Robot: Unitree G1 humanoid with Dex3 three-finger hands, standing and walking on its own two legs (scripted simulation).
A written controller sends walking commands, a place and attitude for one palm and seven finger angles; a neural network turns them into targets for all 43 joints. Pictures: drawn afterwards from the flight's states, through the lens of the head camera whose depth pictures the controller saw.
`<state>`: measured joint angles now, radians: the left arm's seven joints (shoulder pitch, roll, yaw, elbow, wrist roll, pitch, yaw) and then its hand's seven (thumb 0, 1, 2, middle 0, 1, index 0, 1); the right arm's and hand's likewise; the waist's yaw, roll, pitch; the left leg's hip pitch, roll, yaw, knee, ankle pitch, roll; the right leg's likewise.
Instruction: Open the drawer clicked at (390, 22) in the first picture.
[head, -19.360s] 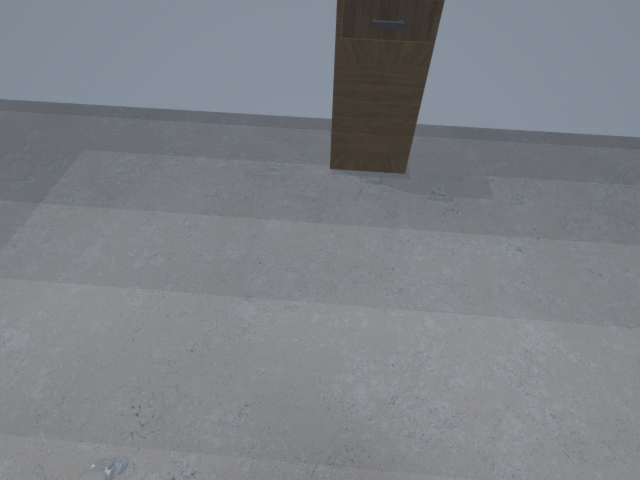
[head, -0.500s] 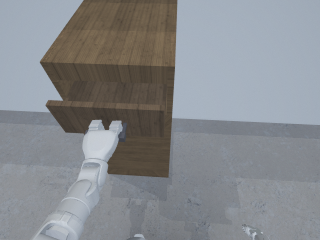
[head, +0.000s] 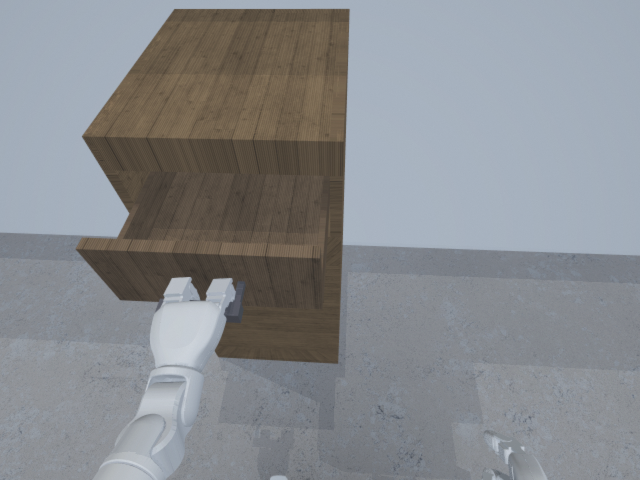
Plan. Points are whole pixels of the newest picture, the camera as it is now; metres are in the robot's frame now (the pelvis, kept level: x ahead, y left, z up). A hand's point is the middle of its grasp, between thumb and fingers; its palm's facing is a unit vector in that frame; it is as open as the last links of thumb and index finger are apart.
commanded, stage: pull the drawer open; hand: left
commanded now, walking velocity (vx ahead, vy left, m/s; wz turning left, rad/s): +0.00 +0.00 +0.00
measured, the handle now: (203, 298) +0.36 +0.18 -0.01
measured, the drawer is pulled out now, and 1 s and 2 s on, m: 0.15 0.29 0.30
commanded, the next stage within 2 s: open the thumb to release the handle in 1.26 s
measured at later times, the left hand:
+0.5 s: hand (192, 395) +0.24 +0.18 -0.03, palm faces +0.01 -0.10 -0.99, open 5.5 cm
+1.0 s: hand (177, 451) +0.17 +0.18 -0.03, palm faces +0.00 -0.12 -0.99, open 5.6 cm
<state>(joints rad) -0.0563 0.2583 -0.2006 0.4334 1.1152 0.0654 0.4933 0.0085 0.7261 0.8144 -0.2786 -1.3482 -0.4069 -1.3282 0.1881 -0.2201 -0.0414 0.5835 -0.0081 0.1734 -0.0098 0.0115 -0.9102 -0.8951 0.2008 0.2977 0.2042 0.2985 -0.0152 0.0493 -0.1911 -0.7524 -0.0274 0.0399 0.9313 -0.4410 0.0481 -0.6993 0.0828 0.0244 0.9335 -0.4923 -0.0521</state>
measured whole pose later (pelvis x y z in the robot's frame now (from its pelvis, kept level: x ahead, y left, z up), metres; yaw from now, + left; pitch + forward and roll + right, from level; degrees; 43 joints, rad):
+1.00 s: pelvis -0.01 -0.02 -0.02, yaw +1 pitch +14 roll +1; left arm 0.48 0.30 -0.14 -0.02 1.12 -0.06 0.54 0.03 0.71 0.80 -0.28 -1.35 -0.42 -1.35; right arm 0.13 -0.23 -0.01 0.49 -0.05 0.15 0.04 0.01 -0.91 -0.90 0.20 0.30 0.20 0.30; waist 0.04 0.04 -0.19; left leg -0.81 -0.03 0.04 1.04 -0.48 0.02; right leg -0.77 0.08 0.01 1.07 -0.55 -0.08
